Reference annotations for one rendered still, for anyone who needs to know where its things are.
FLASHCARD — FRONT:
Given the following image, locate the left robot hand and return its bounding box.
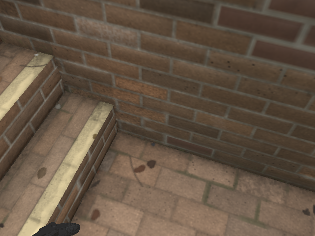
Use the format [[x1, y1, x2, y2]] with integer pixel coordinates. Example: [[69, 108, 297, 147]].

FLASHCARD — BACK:
[[32, 222, 80, 236]]

